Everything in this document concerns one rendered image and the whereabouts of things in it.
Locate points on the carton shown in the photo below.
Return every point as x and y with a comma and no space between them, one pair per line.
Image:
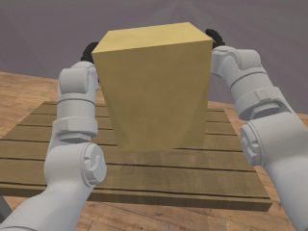
155,82

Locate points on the robot right forearm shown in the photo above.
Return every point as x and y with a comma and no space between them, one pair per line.
253,92

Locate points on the robot left forearm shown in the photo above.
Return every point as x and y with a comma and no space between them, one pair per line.
75,106

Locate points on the right robot hand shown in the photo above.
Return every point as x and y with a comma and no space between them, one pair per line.
217,38

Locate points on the table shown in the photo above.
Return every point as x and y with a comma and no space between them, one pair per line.
215,175

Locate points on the robot right upper arm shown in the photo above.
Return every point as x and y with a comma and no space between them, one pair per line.
279,144

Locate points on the robot left upper arm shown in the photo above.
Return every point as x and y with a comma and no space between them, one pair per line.
71,172

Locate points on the left robot hand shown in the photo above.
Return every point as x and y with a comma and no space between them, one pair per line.
87,56

